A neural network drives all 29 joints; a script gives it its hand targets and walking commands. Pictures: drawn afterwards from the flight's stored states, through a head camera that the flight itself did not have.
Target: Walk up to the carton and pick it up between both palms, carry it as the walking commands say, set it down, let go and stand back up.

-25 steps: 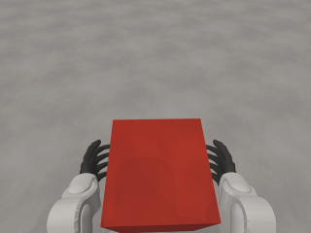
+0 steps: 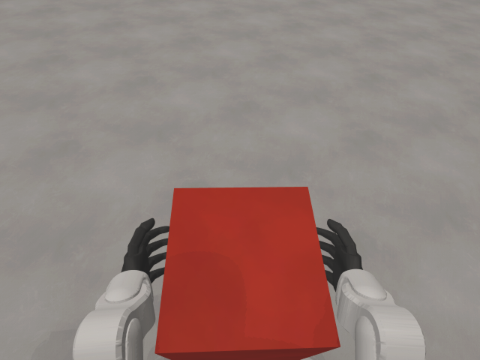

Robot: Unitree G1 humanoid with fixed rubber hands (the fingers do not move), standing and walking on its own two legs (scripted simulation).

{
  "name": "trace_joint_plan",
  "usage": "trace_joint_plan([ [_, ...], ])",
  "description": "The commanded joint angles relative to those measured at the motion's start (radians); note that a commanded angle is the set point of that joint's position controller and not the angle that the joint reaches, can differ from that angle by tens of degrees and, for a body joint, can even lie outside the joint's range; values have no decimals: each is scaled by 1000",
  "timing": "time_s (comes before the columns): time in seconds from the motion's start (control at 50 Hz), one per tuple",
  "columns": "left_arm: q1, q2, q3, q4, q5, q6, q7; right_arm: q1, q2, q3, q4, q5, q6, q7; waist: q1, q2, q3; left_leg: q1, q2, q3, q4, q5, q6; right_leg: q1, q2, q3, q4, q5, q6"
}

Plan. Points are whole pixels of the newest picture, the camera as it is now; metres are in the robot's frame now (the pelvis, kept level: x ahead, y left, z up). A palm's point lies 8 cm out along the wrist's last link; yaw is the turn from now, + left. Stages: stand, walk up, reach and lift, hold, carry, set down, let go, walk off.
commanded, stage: carry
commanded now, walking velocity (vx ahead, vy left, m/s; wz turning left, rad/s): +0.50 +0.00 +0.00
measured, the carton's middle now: (241, 283) +0.25 +0.00 +0.01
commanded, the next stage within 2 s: none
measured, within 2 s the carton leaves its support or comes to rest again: neither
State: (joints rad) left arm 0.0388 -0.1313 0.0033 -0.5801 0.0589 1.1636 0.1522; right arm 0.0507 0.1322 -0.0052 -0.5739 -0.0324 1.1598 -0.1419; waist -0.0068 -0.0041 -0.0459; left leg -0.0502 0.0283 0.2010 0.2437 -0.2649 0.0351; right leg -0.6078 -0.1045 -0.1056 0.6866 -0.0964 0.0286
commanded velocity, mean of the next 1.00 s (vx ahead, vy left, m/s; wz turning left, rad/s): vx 0.50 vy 0.00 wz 0.00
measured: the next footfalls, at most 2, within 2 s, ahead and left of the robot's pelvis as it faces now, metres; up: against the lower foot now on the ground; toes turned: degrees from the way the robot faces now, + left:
right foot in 0.14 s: +0.29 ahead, -0.12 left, +0.00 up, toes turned -9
left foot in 0.60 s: +0.58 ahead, +0.12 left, +0.00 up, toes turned +11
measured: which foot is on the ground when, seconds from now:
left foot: down 0.00-0.16, up 0.18-0.58, down 0.60-1.00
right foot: up 0.00-0.12, down 0.14-0.62, up 0.64-1.00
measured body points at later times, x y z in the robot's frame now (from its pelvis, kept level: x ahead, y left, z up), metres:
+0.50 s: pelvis +0.34 -0.01 +0.00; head +0.36 -0.03 +0.45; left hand +0.58 +0.14 +0.09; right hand +0.59 -0.15 +0.08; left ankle +0.46 +0.13 -0.71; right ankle +0.25 -0.11 -0.75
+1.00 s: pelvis +0.66 +0.02 +0.00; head +0.67 +0.03 +0.45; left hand +0.91 +0.17 +0.08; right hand +0.91 -0.12 +0.08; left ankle +0.55 +0.11 -0.75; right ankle +0.80 -0.12 -0.72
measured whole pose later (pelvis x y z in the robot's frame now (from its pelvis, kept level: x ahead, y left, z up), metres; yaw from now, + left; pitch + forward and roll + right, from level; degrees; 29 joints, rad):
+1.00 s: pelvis +0.66 +0.02 +0.00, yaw +0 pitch +4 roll -1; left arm 0.05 -0.13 0.01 -0.59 0.06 1.18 0.15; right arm 0.05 0.13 0.00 -0.58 -0.03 1.17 -0.14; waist 0.00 0.00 -0.07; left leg 0.00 0.04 0.20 0.23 -0.30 0.01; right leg -0.57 -0.09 -0.14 0.58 -0.07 0.02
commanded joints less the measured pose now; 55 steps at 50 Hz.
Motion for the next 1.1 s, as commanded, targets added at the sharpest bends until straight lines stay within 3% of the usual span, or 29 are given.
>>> trace_joint_plan([
  [0.0, -383, -819, -646, -99, -285, -8, -126, -373, 759, 600, -106, 262, -9, 133, -12, 155, -123, 101, 201, -71, -61, 433, 65, 41, 48, -78, -120, 78, -7],
  [0.06, -399, -792, -633, -103, -289, 9, -126, -384, 734, 593, -121, 251, 9, 120, -15, 169, -124, 118, 200, -31, 30, 609, 46, 143, 87, -122, -191, 52, -27],
  [0.1, -377, -783, -608, -84, -284, 20, -125, -391, 720, 599, -130, 245, 21, 112, 8, 121, -214, 55, 159, 36, 286, 699, 7, 410, 124, -157, -269, 42, -54],
  [0.12, -348, -777, -592, -72, -280, 23, -124, -403, 707, 598, -133, 244, 26, 108, 34, 70, -298, -91, 138, 32, 478, 559, -20, 638, 60, -59, -262, -25, -75],
  [0.14, -350, -754, -591, -78, -280, 26, -122, -393, 691, 602, -137, 242, 35, 108, 45, -166, -421, -374, 53, 8, 835, 269, -66, 903, -252, 407, -314, -187, -202],
  [0.16, -337, -778, -576, -54, -286, 22, -120, -411, 712, 607, -142, 257, 37, 116, 27, -288, -385, -585, -60, -100, 1004, -198, -56, 920, -363, 680, -457, -77, -267],
  [0.18, -365, -810, -582, -69, -296, 17, -123, -426, 761, 616, -124, 272, 33, 121, 26, -180, -376, -606, 24, -194, 1060, -176, -34, 868, -321, 536, -441, 40, -258],
  [0.2, -393, -849, -578, -80, -297, 9, -129, -451, 804, 626, -119, 285, 26, 128, 28, -105, -356, -585, 68, -220, 1020, -110, -25, 803, -290, 420, -439, 123, -229],
  [0.22, -411, -882, -584, -90, -305, 0, -134, -462, 847, 630, -115, 293, 17, 133, 30, -68, -320, -558, 97, -220, 947, -71, -29, 738, -259, 323, -451, 129, -198],
  [0.26, -429, -921, -611, -94, -326, -13, -149, -453, 894, 639, -107, 288, -8, 135, 30, -76, -291, -509, 99, -185, 808, -33, -43, 686, -210, 207, -482, 121, -161],
  [0.34, -402, -887, -637, -96, -349, -26, -165, -417, 891, 632, -105, 264, -29, 122, 29, -110, -225, -542, 79, -124, 582, 31, -53, 688, -192, 116, -540, 140, -165],
  [0.44, -364, -816, -625, -109, -337, -13, -158, -396, 833, 632, -126, 257, -10, 110, 32, -139, -162, -500, 44, -56, 348, 212, -57, 686, -131, -14, -517, 261, -128],
  [0.5, -358, -780, -616, -108, -319, 2, -149, -399, 800, 632, -130, 258, 10, 113, 35, -156, -125, -441, 29, -31, 263, 250, -43, 678, -132, -37, -488, 260, -110],
  [0.54, -366, -760, -622, -116, -313, 12, -143, -401, 781, 624, -124, 258, 21, 115, 29, -138, -145, -322, 9, 13, 197, 237, -31, 669, -122, -66, -391, 327, -88],
  [0.56, -371, -751, -625, -121, -307, 18, -139, -391, 772, 617, -112, 257, 25, 115, 15, -95, -189, -175, -15, 48, 158, 216, -24, 629, -91, -103, -274, 352, -67],
  [0.58, -387, -741, -630, -129, -298, 25, -135, -372, 763, 606, -95, 256, 28, 115, -12, -23, -263, 70, 17, -16, 205, 143, -3, 471, -64, -107, -88, 290, -47],
  [0.6, -387, -732, -632, -140, -300, 34, -134, -355, 758, 589, -74, 253, 31, 113, -30, 186, -325, 241, 253, -423, 130, 90, 113, 209, 34, -116, 237, 53, 4],
  [0.62, -385, -744, -636, -136, -310, 33, -134, -360, 774, 586, -73, 269, 27, 112, -21, 329, -365, 376, 377, -737, 5, 132, 203, -39, 137, -38, 469, -365, 20],
  [0.64, -375, -777, -632, -99, -309, 31, -135, -384, 792, 583, -92, 275, 24, 116, -16, 215, -380, 346, 390, -635, 38, 279, 211, -82, 71, 91, 571, -355, -1],
  [0.66, -382, -818, -647, -87, -326, 25, -141, -396, 824, 579, -89, 267, 13, 120, -12, 133, -378, 293, 371, -548, 50, 383, 195, -64, 32, 128, 571, -306, -8],
  [0.68, -399, -859, -652, -89, -334, 14, -146, -428, 862, 588, -102, 276, 2, 126, -6, 78, -349, 218, 351, -457, 39, 402, 167, -39, -2, 139, 529, -264, -5],
  [0.72, -423, -894, -654, -99, -331, -11, -151, -439, 901, 611, -105, 290, -19, 139, -4, 87, -311, 134, 301, -325, -15, 321, 115, 12, -23, 115, 382, -203, -5],
  [0.78, -407, -899, -651, -79, -303, -32, -143, -428, 876, 626, -103, 295, -34, 146, -4, 119, -266, 109, 295, -264, -81, 238, 118, -5, -19, 75, 237, -135, 0],
  [0.84, -387, -880, -648, -82, -287, -34, -133, -419, 838, 626, -114, 296, -35, 147, -4, 131, -216, 99, 256, -175, -91, 245, 96, -13, -7, 27, 85, -35, 8],
  [0.98, -389, -807, -640, -101, -290, 4, -128, -375, 755, 601, -116, 259, 1, 127, -18, 164, -123, 112, 215, -65, -29, 434, 60, 78, 59, -89, -161, 46, -12],
  [1.02, -392, -792, -626, -98, -291, 15, -129, -395, 745, 602, -126, 253, 13, 118, -9, 154, -148, 105, 198, -14, 86, 567, 40, 208, 92, -131, -237, 30, -28],
  [1.04, -380, -786, -613, -88, -290, 20, -129, -395, 740, 605, -126, 249, 19, 114, 4, 116, -197, 53, 168, 24, 227, 615, 15, 372, 109, -146, -283, 37, -45],
  [1.06, -347, -779, -593, -69, -285, 24, -127, -402, 726, 606, -127, 246, 26, 111, 26, 66, -278, -78, 141, 36, 409, 527, -16, 600, 75, -81, -279, -10, -69],
  [1.08, -337, -757, -588, -69, -281, 27, -124, -402, 707, 609, -132, 245, 35, 111, 45, -139, -388, -337, 70, 26, 728, 258, -61, 853, -196, 314, -323, -161, -166],
])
